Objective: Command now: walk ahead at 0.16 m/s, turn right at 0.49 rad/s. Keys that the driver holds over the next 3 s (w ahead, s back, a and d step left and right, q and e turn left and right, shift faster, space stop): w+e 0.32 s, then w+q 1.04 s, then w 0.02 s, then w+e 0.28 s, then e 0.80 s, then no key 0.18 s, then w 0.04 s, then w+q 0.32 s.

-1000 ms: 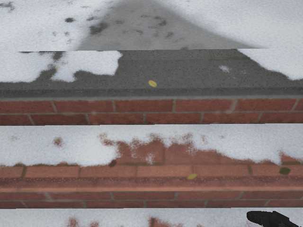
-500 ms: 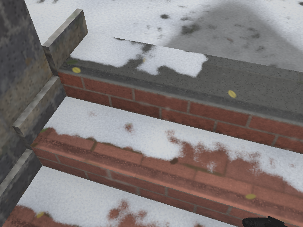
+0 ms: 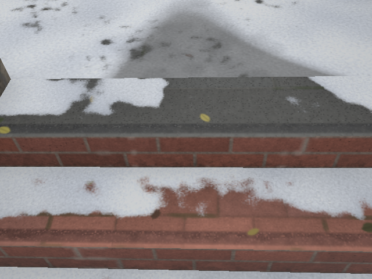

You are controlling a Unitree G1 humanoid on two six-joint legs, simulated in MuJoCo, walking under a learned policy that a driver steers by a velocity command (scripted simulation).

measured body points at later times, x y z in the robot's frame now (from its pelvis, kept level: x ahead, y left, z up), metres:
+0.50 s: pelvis +0.20 +0.00 +0.05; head +0.20 -0.02 +0.50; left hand +0.18 +0.21 -0.10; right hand +0.42 -0.21 -0.03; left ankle +0.30 +0.06 -0.58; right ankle +0.00 -0.10 -0.67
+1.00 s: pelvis +0.48 -0.06 +0.20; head +0.49 -0.06 +0.65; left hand +0.77 +0.06 +0.16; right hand +0.40 -0.24 +0.05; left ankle +0.32 +0.05 -0.51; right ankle +0.58 -0.17 -0.42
